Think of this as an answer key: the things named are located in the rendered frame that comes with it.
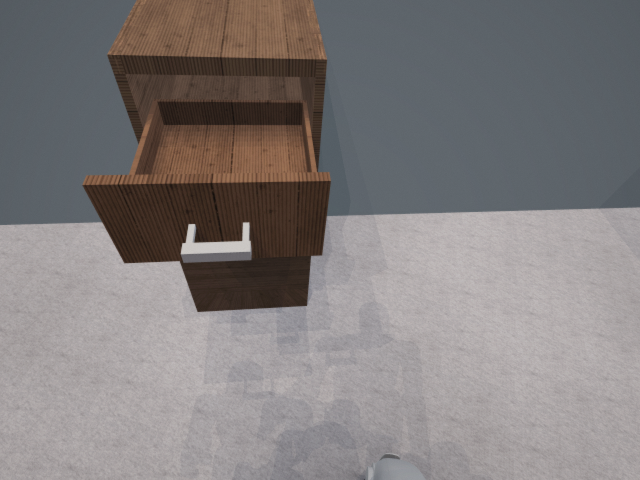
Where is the handle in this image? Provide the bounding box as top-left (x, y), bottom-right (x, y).
top-left (181, 222), bottom-right (252, 263)

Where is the right robot shin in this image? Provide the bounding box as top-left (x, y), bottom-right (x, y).
top-left (379, 453), bottom-right (400, 461)

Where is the robot right thigh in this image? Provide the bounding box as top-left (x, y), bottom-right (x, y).
top-left (365, 458), bottom-right (426, 480)

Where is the cabinet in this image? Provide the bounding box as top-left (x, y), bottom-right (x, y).
top-left (107, 0), bottom-right (327, 312)

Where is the drawer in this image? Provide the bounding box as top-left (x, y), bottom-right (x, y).
top-left (82, 99), bottom-right (331, 263)

